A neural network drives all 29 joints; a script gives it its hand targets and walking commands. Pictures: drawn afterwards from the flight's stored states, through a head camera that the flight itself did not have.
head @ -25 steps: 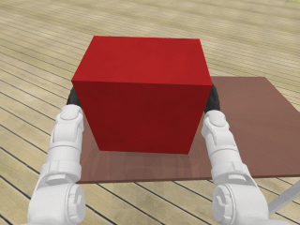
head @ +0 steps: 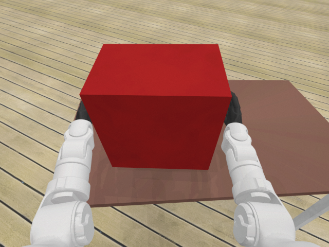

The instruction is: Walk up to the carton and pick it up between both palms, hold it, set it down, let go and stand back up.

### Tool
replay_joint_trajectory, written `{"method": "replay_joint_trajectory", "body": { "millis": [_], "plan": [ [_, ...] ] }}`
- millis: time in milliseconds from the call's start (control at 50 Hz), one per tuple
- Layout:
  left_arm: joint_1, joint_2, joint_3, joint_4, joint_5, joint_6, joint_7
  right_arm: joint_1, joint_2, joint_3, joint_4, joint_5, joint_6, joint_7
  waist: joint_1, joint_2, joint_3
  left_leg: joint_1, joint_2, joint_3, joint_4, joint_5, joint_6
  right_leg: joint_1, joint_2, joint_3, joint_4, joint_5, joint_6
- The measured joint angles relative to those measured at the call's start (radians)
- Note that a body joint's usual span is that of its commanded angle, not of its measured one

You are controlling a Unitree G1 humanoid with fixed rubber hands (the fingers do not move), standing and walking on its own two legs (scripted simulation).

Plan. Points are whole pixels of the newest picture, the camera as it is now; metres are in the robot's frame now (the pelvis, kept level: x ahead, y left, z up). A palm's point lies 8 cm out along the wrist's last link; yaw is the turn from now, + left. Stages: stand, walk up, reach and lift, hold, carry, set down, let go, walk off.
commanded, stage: set down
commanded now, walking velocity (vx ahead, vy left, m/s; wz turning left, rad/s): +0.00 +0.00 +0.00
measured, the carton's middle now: (159, 111) +0.43 -0.04 +0.12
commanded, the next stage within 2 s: none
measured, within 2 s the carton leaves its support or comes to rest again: neither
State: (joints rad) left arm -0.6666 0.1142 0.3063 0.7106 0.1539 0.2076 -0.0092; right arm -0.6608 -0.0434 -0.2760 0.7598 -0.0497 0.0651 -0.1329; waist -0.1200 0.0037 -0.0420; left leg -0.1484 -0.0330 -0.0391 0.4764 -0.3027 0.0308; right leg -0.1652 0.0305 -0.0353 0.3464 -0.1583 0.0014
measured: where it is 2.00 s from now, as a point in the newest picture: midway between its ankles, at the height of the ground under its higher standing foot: outside the picture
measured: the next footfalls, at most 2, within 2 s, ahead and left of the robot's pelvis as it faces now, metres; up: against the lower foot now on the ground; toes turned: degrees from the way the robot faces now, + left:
none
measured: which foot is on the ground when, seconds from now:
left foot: down 0.00-1.00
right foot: down 0.00-1.00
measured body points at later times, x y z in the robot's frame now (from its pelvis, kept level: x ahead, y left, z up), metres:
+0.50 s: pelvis +0.01 +0.01 +0.00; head -0.01 +0.03 +0.45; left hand +0.43 +0.15 +0.09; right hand +0.37 -0.23 +0.12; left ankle -0.03 +0.08 -0.74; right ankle +0.02 -0.12 -0.74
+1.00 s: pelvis +0.02 +0.01 +0.00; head +0.02 +0.03 +0.45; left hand +0.46 +0.14 +0.08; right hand +0.38 -0.23 +0.10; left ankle -0.03 +0.08 -0.74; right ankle +0.02 -0.12 -0.74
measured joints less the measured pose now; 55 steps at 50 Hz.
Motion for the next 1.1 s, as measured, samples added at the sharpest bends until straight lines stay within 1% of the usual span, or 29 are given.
{"method": "replay_joint_trajectory", "body": {
  "millis": [100,260,400,520,640,740,840,1100],
  "plan": [
    [0.0,0.0,0.0,0.024,0.0,-0.01,0.0,0.01,0.001,0.0,0.006,0.0,0.0,-0.001,-0.012,0.0,0.001,0.0,-0.002,0.0,0.0,-0.004,0.0,0.0,-0.002,0.0,0.0,-0.004,0.002],
    [-0.002,0.0,0.003,0.06,-0.001,-0.059,0.002,0.012,0.001,-0.001,-0.002,0.0,-0.005,-0.002,-0.029,0.0,0.001,0.0,-0.004,0.0,0.0,-0.008,0.0,0.001,-0.005,0.0,0.0,-0.008,0.006],
    [-0.005,0.0,0.009,0.138,-0.002,-0.092,0.005,0.014,0.001,-0.009,0.038,-0.01,-0.006,-0.002,-0.031,0.0,0.001,0.0,-0.007,0.0,0.0,-0.009,0.0,0.001,-0.007,0.0,0.0,-0.01,0.009],
    [-0.012,0.0,0.009,0.187,-0.017,-0.142,0.013,0.016,0.001,-0.018,0.055,-0.025,-0.033,-0.001,-0.032,0.0,0.001,0.0,-0.008,0.0,0.0,-0.01,0.0,0.001,-0.008,0.0,0.0,-0.011,0.01],
    [-0.055,0.001,0.009,0.252,-0.019,-0.171,0.019,0.016,0.001,-0.053,0.074,-0.049,-0.054,0.005,-0.034,0.0,0.001,0.0,-0.008,0.0,0.0,-0.013,0.0,0.001,-0.009,0.0,0.0,-0.013,0.011],
    [-0.083,0.002,0.011,0.301,-0.019,-0.185,0.024,0.016,0.002,-0.075,0.088,-0.064,-0.054,0.008,-0.042,0.0,0.001,0.0,-0.008,0.0,0.0,-0.016,0.0,0.001,-0.009,0.0,0.0,-0.017,0.012],
    [-0.086,0.002,0.02,0.325,-0.019,-0.209,0.021,0.016,0.003,-0.078,0.088,-0.073,-0.055,0.01,-0.05,0.0,0.001,0.0,-0.008,0.0,0.0,-0.021,0.001,0.001,-0.009,0.0,0.0,-0.022,0.014],
    [-0.086,0.012,0.031,0.358,-0.019,-0.248,0.017,0.016,0.024,-0.104,0.111,-0.106,-0.076,0.01,-0.05,0.0,0.001,0.0,-0.009,0.0,0.0,-0.039,0.003,0.001,-0.01,0.0,0.0,-0.04,0.018]
  ]
}}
